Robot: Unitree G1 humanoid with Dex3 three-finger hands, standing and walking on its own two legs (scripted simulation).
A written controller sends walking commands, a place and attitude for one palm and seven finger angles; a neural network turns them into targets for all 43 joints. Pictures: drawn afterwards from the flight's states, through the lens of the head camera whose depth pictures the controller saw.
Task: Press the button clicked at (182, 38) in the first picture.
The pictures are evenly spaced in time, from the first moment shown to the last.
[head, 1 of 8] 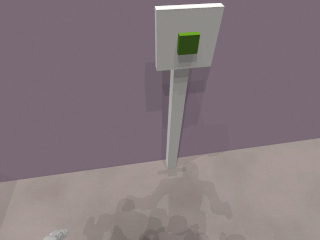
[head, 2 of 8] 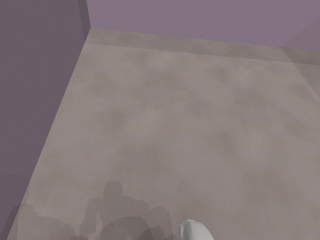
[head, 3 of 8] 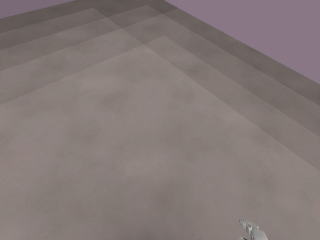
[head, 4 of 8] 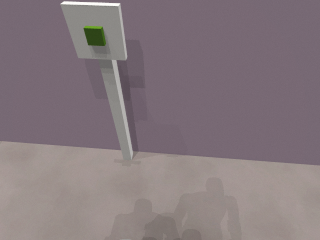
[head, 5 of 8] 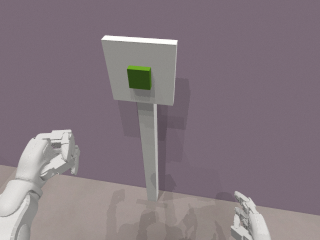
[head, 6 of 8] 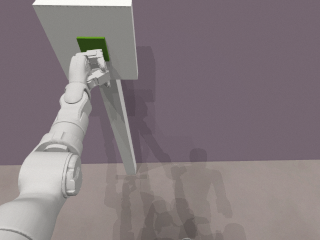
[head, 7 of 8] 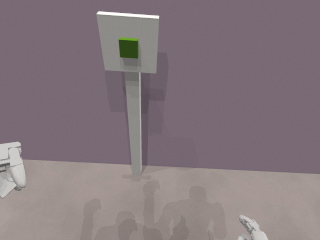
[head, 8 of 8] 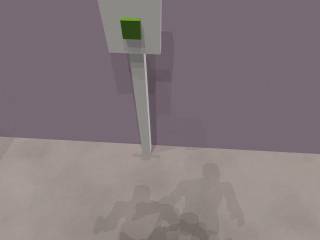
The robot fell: no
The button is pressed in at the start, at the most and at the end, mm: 0 13 0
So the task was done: yes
